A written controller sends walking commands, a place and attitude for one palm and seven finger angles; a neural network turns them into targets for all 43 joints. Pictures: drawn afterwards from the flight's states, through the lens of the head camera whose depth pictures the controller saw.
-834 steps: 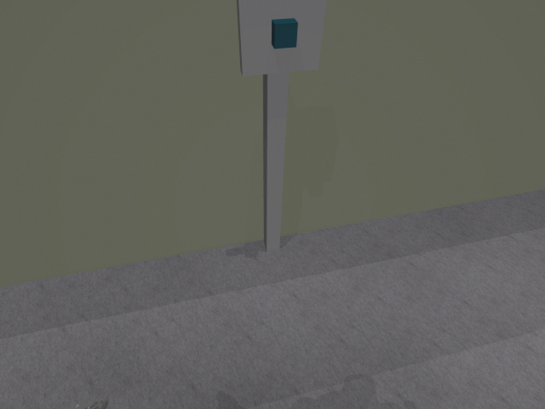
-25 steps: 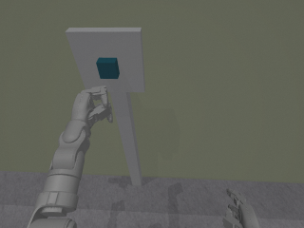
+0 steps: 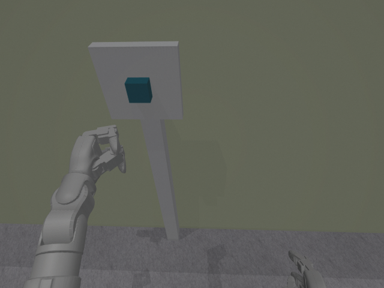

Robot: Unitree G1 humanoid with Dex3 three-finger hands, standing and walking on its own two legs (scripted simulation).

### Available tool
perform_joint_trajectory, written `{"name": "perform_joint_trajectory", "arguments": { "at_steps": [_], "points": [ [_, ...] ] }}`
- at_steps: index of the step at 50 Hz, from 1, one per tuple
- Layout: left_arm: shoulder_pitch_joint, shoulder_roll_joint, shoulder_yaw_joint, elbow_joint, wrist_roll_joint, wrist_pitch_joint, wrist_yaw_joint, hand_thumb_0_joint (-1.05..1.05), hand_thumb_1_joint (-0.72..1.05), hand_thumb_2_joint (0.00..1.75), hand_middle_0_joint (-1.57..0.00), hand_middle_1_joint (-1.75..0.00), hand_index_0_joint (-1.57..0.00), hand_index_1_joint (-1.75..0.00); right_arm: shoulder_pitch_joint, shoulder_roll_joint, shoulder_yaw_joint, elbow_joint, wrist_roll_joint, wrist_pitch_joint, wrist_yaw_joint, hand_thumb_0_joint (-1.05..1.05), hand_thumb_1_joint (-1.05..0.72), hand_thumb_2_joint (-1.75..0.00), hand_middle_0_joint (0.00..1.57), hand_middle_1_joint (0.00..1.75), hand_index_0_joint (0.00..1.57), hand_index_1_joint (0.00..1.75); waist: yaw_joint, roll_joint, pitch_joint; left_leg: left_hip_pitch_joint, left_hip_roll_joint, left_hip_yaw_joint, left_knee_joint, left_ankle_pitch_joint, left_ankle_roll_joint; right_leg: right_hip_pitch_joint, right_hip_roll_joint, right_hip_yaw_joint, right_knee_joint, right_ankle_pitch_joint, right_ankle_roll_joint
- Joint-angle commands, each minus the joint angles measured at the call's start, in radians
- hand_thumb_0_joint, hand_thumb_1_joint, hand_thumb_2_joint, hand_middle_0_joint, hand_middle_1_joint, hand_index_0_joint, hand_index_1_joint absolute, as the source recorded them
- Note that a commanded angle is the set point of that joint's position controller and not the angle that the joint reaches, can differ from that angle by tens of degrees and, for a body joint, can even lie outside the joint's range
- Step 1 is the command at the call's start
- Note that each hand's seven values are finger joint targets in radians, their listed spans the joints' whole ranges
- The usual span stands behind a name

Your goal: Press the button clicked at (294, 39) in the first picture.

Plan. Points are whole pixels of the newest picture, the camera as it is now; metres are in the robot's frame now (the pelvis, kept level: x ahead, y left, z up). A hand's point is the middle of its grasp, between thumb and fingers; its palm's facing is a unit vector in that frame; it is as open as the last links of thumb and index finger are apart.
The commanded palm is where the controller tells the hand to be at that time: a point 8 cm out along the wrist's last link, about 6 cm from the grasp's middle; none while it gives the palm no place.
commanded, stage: draw the hand back to the body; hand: left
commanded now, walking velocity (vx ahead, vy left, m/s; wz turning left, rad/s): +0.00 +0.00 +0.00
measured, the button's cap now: (139, 89) +0.52 +0.18 +0.18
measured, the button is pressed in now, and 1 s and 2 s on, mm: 0 0 0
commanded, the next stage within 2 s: step back with the hand held close in 1.10 s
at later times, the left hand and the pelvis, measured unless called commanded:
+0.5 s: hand (73, 190) +0.23 +0.22 +0.16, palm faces +0.34 -0.89 -0.28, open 3.1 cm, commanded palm +0.18 +0.27 +0.17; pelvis +0.00 +0.01 +0.01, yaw +1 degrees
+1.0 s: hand (34, 214) +0.18 +0.26 +0.16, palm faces +0.45 -0.81 -0.37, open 3.1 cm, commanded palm +0.13 +0.29 +0.18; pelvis +0.01 +0.01 +0.01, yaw +1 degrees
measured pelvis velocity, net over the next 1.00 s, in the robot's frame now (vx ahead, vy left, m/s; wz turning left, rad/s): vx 0.01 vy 0.01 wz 0.01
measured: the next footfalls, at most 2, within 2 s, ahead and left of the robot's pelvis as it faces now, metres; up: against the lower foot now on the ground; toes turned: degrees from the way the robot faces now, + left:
none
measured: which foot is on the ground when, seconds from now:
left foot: down 0.00-1.00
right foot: down 0.00-1.00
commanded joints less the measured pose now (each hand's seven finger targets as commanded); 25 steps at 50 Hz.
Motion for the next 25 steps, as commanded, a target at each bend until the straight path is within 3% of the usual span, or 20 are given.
{"name": "perform_joint_trajectory", "arguments": {
  "at_steps": [1,6,7,8,10,11,15,21,24,25],
  "points": [
    [-0.302,0.162,0.052,-0.323,-0.022,-0.058,-0.011,0.0,0.9,0.9,-1.3,-1.5,-1.3,-1.5,-0.198,-0.09,-0.03,-0.193,-0.003,-0.09,-0.015,0.0,-0.9,-0.9,0.2,0.3,0.2,0.3,0.02,-0.028,-0.178,-0.03,-0.009,-0.043,-0.085,0.163,0.007,0.131,-0.006,0.03,-0.076,0.105,-0.007],
    [-0.168,0.176,0.081,-0.361,-0.043,-0.023,-0.043,0.0,0.9,0.9,-1.3,-1.5,-1.3,-1.5,-0.204,-0.09,-0.027,-0.186,-0.003,-0.099,-0.015,0.0,-0.9,-0.9,0.2,0.3,0.2,0.3,0.028,-0.047,-0.138,-0.034,-0.006,-0.045,-0.089,0.178,0.004,0.13,-0.004,0.021,-0.08,0.12,-0.005],
    [-0.129,0.265,0.052,-0.502,0.075,-0.139,0.065,0.0,0.9,0.9,-1.3,-1.5,-1.3,-1.5,-0.193,-0.081,-0.037,-0.179,-0.039,-0.109,-0.013,0.0,-0.9,-0.9,0.2,0.3,0.2,0.3,0.024,-0.036,-0.051,-0.043,-0.007,-0.041,-0.116,0.16,0.019,0.113,-0.018,0.045,-0.139,0.075,0.002],
    [-0.011,0.212,0.047,-0.408,0.087,-0.169,0.112,0.0,0.9,0.9,-1.3,-1.5,-1.3,-1.5,-0.186,-0.079,-0.035,-0.153,-0.048,-0.108,-0.01,0.0,-0.9,-0.9,0.2,0.3,0.2,0.3,0.018,-0.066,-0.008,-0.047,0.0,-0.044,-0.127,0.137,0.018,0.101,-0.019,0.04,-0.152,0.044,0.001],
    [0.023,0.188,0.014,-0.457,0.111,-0.217,0.153,0.0,0.9,0.9,-1.3,-1.5,-1.3,-1.5,-0.188,-0.076,-0.034,-0.153,-0.049,-0.091,-0.001,0.0,-0.9,-0.9,0.2,0.3,0.2,0.3,0.015,-0.049,-0.024,-0.02,0.006,-0.045,-0.151,0.136,0.016,0.131,-0.018,0.043,-0.161,0.038,0.001],
    [0.032,0.202,0.019,-0.463,0.121,-0.235,0.167,0.0,0.9,0.9,-1.3,-1.5,-1.3,-1.5,-0.187,-0.078,-0.039,-0.146,-0.052,-0.086,-0.001,0.0,-0.9,-0.9,0.2,0.3,0.2,0.3,0.013,-0.073,-0.021,-0.01,0.007,-0.042,-0.155,0.137,0.018,0.138,-0.015,0.046,-0.179,0.031,0.002],
    [0.059,0.208,0.029,-0.528,0.154,-0.29,0.205,0.0,0.9,0.9,-1.3,-1.5,-1.3,-1.5,-0.191,-0.065,-0.038,-0.144,-0.056,-0.074,-0.003,0.0,-0.9,-0.9,0.2,0.3,0.2,0.3,0.012,0.034,-0.056,0.038,0.001,-0.038,-0.178,0.16,0.015,0.18,-0.018,0.047,-0.19,0.054,-0.003],
    [0.201,0.223,0.06,-0.546,0.171,-0.325,0.222,0.0,0.9,0.9,-1.3,-1.5,-1.3,-1.5,-0.194,-0.069,-0.047,-0.138,-0.068,-0.067,-0.001,0.0,-0.9,-0.9,0.2,0.3,0.2,0.3,0.025,-0.032,-0.041,0.048,0.006,-0.051,-0.197,0.201,0.015,0.216,-0.012,0.04,-0.205,0.08,-0.004],
    [0.266,0.224,0.078,-0.592,0.173,-0.337,0.223,0.0,0.9,0.9,-1.3,-1.5,-1.3,-1.5,-0.195,-0.064,-0.052,-0.141,-0.069,-0.064,0.003,0.0,-0.9,-0.9,0.2,0.3,0.2,0.3,0.03,-0.007,-0.043,0.049,0.007,-0.048,-0.194,0.237,0.013,0.232,-0.014,0.04,-0.194,0.122,-0.005],
    [0.308,0.225,0.091,-0.586,0.172,-0.337,0.223,0.0,0.9,0.9,-1.3,-1.5,-1.3,-1.5,-0.194,-0.063,-0.054,-0.141,-0.07,-0.062,0.005,0.0,-0.9,-0.9,0.2,0.3,0.2,0.3,0.035,-0.026,-0.039,0.045,0.009,-0.049,-0.194,0.244,0.011,0.235,-0.013,0.037,-0.192,0.127,-0.004]
  ]
}}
